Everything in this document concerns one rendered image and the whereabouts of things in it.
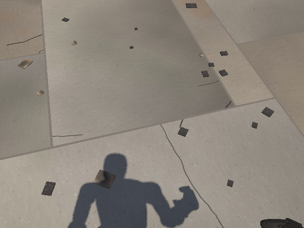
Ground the robot right hand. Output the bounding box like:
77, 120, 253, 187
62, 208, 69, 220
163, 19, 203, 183
260, 218, 304, 228

